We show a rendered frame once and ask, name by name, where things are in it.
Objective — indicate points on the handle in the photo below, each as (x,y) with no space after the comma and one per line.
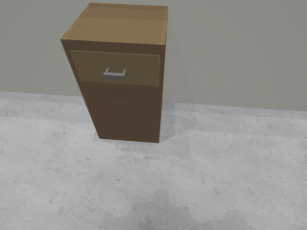
(116,76)

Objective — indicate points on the cabinet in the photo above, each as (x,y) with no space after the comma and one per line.
(121,111)

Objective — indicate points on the drawer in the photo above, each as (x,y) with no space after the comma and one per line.
(140,68)

